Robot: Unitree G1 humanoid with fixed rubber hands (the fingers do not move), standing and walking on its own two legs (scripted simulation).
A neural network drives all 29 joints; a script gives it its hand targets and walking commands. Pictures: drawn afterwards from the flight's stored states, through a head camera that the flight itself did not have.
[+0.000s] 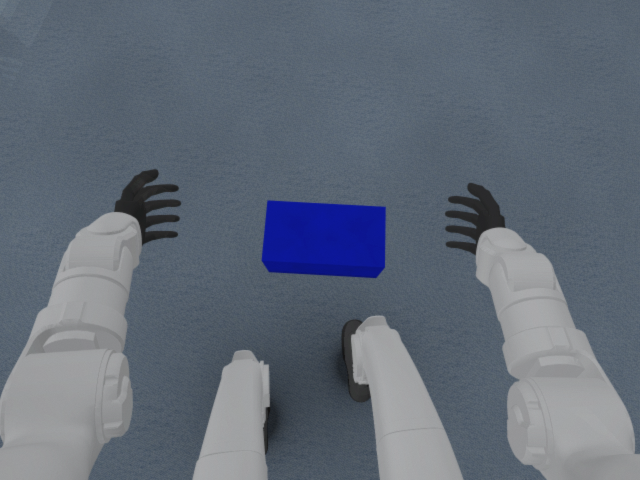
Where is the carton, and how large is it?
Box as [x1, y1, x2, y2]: [262, 200, 385, 277]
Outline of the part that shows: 267,200 262,261 269,271 376,277 384,267 385,207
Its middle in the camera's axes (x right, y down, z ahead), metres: +0.01 +0.00 +1.03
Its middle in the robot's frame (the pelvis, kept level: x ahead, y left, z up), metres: +0.52 -0.06 -0.59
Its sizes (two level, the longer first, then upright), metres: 0.299 0.156 0.148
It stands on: the floor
